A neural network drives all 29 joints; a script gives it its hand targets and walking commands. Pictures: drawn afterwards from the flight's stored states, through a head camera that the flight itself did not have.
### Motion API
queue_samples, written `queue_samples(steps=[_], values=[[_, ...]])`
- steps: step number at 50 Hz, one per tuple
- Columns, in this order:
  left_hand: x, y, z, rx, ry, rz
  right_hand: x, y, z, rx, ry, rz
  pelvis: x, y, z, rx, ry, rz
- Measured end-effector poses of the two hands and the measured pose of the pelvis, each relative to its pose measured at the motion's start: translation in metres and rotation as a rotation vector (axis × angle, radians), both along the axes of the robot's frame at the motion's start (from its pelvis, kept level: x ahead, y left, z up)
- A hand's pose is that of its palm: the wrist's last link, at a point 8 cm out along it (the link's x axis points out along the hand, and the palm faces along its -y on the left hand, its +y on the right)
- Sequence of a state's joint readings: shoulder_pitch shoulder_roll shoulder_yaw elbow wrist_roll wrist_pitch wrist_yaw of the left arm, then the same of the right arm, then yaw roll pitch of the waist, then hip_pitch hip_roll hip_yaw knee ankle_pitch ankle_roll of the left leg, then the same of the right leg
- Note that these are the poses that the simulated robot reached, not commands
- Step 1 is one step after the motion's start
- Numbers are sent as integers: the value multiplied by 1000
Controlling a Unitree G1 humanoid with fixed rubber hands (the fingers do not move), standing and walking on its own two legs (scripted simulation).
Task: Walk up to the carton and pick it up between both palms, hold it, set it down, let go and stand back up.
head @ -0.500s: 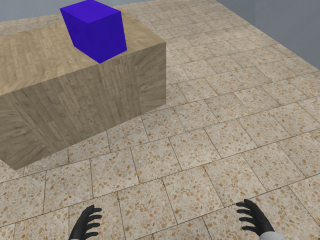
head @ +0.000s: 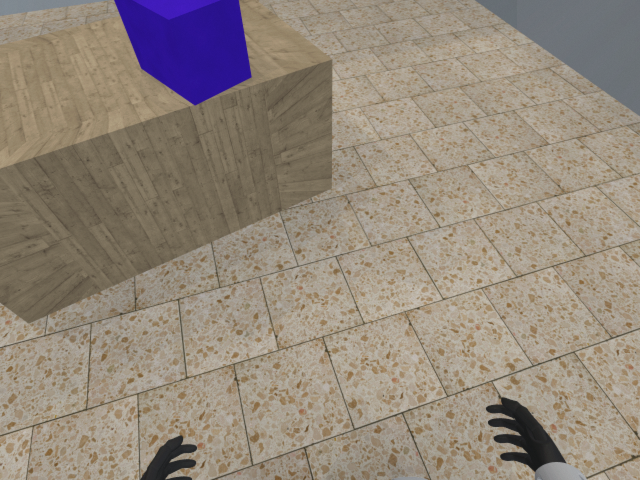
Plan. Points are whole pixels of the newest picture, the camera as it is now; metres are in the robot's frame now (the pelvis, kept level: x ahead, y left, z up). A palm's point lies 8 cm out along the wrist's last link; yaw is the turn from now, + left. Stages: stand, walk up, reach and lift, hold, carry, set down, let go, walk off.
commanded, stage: stand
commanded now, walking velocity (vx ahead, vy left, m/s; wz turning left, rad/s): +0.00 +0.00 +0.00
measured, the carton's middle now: (184, 34) +1.28 +0.39 -0.05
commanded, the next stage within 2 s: walk up in 0.92 s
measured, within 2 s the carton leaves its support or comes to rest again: neither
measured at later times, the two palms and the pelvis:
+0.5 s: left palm out of the picture +0.11 +0.24 -0.11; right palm (550, 464) +0.14 -0.25 -0.08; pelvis +0.00 +0.00 +0.00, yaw +0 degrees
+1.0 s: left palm out of the picture +0.09 +0.25 -0.11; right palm out of the picture +0.13 -0.26 -0.08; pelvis -0.02 +0.00 +0.00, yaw +0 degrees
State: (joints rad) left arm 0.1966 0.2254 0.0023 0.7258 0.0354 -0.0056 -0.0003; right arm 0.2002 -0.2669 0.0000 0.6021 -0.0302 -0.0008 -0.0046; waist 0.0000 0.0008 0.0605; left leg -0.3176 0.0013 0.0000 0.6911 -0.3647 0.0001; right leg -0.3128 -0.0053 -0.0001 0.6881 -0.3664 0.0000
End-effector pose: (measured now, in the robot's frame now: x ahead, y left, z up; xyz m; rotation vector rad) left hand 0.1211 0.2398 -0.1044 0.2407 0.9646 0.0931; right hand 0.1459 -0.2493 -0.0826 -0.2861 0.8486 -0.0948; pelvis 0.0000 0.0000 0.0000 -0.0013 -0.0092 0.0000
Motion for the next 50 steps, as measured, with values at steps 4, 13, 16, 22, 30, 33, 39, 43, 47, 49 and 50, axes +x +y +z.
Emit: queue_samples(steps=[4, 13, 16, 22, 30, 33, 39, 43, 47, 49, 50], values=[[-1, 1, 0, 3, 4, 2, 0, 0, 0, 0, 0, -1, 0, 0, 0, 0, 0, 0], [-4, 2, -2, 5, 15, 3, 0, -2, 1, -4, -3, 0, 0, 0, 0, 0, -1, 0], [-5, 3, -2, 5, 17, 4, 0, -3, 1, -6, -5, 0, -1, 0, 0, 0, -1, 0], [-8, 4, -2, 6, 20, 4, -1, -4, 2, -9, -9, 0, -2, 0, 0, 0, -3, 0], [-14, 5, -3, 10, 24, 7, -5, -5, 3, -12, -12, 0, -6, 0, 0, 0, -9, 0], [-16, 6, -3, 8, 27, 9, -7, -6, 3, -14, -12, -1, -8, 0, 0, 0, -11, 0], [-22, 6, -4, 5, 33, 11, -12, -7, 2, -16, -8, -3, -11, 0, 0, 0, -16, 0], [-25, 7, -5, 6, 39, 12, -15, -8, 2, -15, -4, -6, -13, 0, 0, 0, -18, 0], [-28, 7, -6, 6, 45, 13, -18, -8, 1, -15, 1, -8, -14, 0, 0, 0, -21, 0], [-30, 8, -6, 7, 48, 14, -20, -8, 0, -15, 4, -9, -15, 0, 0, 0, -22, 0], [-31, 8, -6, 7, 49, 15, -21, -8, 0, -15, 5, -10, -16, 0, 0, 0, -22, 0]])
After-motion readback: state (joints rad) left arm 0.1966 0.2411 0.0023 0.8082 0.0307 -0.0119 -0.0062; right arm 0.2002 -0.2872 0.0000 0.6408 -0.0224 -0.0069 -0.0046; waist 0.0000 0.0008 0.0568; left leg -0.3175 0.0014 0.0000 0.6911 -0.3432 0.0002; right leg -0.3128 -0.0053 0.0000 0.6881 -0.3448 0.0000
